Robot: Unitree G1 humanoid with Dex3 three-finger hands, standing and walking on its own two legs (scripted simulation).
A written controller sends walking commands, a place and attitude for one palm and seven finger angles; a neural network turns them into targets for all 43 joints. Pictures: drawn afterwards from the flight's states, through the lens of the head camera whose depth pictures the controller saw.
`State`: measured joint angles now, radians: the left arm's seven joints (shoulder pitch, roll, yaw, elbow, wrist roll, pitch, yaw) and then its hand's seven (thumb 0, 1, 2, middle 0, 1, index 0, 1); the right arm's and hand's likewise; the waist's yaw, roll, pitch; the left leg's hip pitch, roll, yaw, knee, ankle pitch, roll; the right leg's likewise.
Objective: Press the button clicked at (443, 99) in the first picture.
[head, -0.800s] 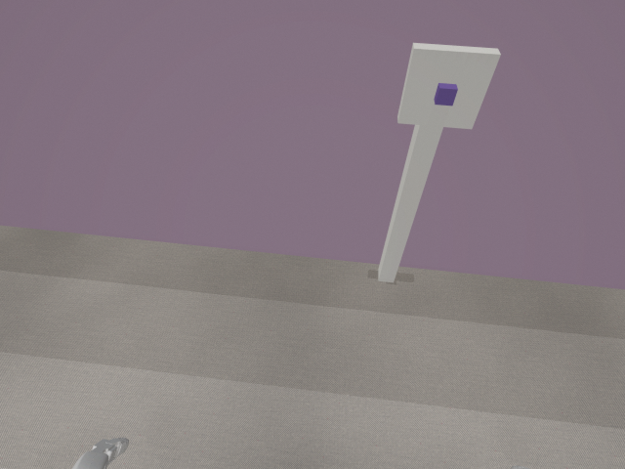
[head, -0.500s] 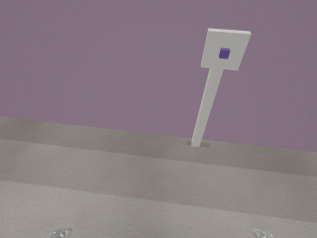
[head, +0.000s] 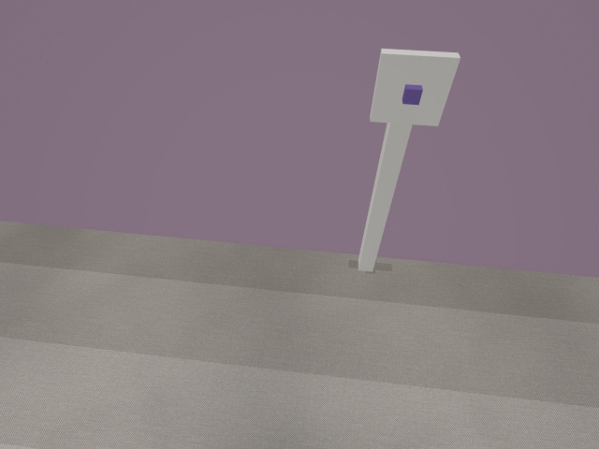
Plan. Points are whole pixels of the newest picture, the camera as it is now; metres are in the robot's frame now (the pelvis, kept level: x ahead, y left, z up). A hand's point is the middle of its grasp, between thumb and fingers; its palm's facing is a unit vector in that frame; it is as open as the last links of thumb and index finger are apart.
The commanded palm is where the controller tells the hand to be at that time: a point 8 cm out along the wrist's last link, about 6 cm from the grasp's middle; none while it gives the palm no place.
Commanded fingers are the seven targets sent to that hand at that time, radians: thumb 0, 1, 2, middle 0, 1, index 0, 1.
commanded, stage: stand and wait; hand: left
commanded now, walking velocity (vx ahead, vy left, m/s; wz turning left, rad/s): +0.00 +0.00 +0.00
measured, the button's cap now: (412, 94) +0.90 -0.23 +0.04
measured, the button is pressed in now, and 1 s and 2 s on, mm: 0 0 0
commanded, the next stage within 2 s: look at it before walking up in 0.22 s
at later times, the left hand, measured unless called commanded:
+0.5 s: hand out of the picture +0.07 +0.24 -0.16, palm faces -0.04 -0.94 -0.33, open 7.4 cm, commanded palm none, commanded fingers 0.00 0.90 0.90 -0.20 -0.30 -0.20 -0.30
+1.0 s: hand out of the picture +0.08 +0.24 -0.15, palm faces -0.03 -0.94 -0.33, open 7.4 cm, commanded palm none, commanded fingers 0.00 0.90 0.90 -0.20 -0.30 -0.20 -0.30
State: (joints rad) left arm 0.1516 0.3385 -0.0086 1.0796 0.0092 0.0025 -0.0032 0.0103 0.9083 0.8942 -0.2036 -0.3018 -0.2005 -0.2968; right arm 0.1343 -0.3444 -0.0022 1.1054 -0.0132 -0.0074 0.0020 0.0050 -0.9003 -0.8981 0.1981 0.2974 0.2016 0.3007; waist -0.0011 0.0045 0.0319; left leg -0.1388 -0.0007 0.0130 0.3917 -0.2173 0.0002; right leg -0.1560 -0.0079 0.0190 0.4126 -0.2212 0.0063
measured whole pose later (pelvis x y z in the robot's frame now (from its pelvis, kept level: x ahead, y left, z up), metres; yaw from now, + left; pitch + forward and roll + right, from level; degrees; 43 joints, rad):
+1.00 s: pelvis +0.01 +0.00 +0.00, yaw -1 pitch -2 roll +0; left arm 0.14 0.33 0.00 1.09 0.01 -0.01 0.00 0.01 0.91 0.89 -0.20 -0.30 -0.20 -0.30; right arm 0.11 -0.34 0.00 1.12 -0.01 -0.02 0.00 0.00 -0.90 -0.90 0.20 0.30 0.20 0.30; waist 0.01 0.00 0.03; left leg -0.12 0.01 0.02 0.36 -0.21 0.00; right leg -0.14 0.00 0.03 0.38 -0.21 0.00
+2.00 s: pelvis -0.02 +0.05 -0.01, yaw -33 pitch +0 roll -1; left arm 0.23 0.28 0.10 0.91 0.03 0.07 -0.01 0.01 0.91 0.89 -0.20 -0.30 -0.20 -0.30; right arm 0.16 -0.20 -0.03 0.88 -0.01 0.01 -0.03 0.00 -0.90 -0.90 0.20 0.30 0.20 0.30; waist 0.03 -0.07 0.03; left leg -0.25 -0.01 0.02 0.52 -0.28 0.04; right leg -0.47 0.14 0.19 0.79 -0.36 0.03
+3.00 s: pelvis +0.07 -0.07 -0.03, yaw -67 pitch +0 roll -2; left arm 0.44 0.18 0.06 1.07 0.02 -0.03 0.00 0.01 0.91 0.89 -0.20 -0.30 -0.20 -0.30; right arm 0.12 -0.20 -0.05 0.90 -0.03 -0.04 0.03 0.00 -0.90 -0.90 0.19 0.30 0.20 0.30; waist 0.05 -0.02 0.06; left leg -0.48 0.09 0.10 0.62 -0.18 -0.03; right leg 0.03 0.00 0.06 0.47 -0.48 0.02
